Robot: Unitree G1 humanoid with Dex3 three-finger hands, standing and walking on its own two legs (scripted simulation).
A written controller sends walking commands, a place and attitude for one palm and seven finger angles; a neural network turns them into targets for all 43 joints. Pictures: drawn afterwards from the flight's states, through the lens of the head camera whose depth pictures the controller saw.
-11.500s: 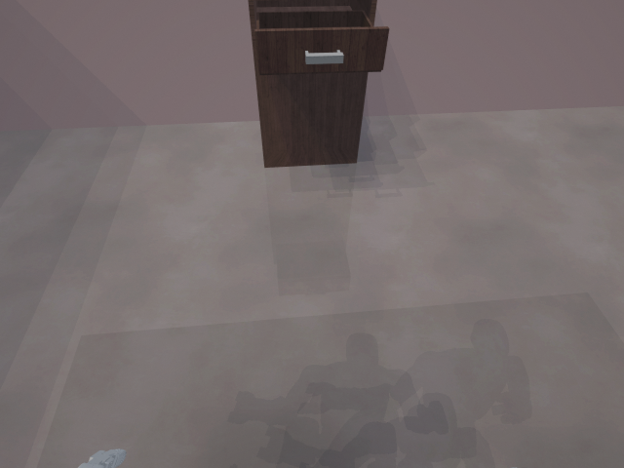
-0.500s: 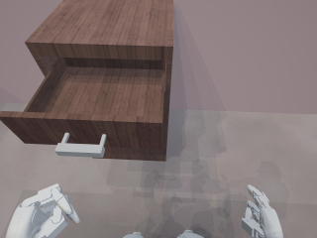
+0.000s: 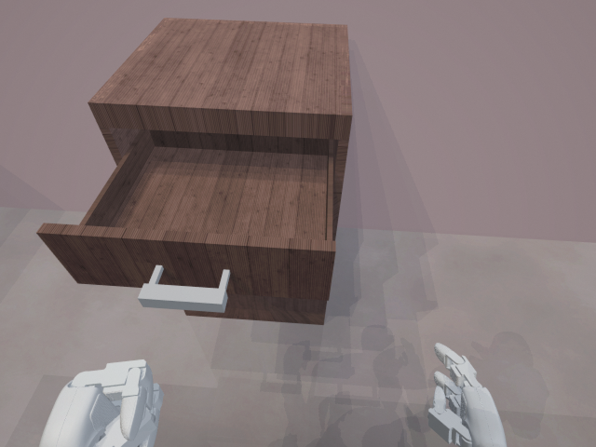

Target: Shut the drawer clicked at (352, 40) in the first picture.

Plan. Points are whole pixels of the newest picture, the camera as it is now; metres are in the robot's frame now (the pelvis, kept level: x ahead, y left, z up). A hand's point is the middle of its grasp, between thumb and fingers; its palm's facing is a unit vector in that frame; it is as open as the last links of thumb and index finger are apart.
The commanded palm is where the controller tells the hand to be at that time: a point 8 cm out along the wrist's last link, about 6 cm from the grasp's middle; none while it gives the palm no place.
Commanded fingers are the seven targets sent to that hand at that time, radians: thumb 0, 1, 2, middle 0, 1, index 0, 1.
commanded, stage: raise the hand and make a fist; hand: left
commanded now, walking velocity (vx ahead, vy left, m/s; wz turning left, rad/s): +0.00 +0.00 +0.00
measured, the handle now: (188, 285) +0.35 +0.21 -0.01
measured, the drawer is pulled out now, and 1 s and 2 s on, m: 0.27 0.27 0.27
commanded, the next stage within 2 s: bring the fist close to the handle in 0.34 s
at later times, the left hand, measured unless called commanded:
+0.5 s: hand (172, 422) +0.14 +0.14 +0.09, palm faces +0.05 -1.00 -0.07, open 3.3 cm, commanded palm +0.10 +0.21 +0.09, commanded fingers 0.00 0.90 0.90 -1.40 -1.60 -1.40 -1.60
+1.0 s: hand (181, 395) +0.18 +0.16 +0.03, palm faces +0.04 -1.00 -0.06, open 3.3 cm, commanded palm +0.15 +0.22 +0.04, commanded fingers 0.00 0.90 0.90 -1.40 -1.60 -1.40 -1.60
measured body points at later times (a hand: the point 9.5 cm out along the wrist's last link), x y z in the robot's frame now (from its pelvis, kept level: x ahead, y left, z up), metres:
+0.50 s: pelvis -0.01 -0.01 -0.01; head +0.01 -0.02 +0.44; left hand +0.13 +0.19 +0.09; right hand +0.19 -0.23 -0.06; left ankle -0.02 +0.07 -0.69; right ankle +0.03 -0.09 -0.69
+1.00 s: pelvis +0.00 -0.04 -0.02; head +0.06 -0.04 +0.43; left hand +0.17 +0.21 +0.04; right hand +0.18 -0.27 -0.09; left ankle -0.02 +0.07 -0.69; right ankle +0.03 -0.09 -0.69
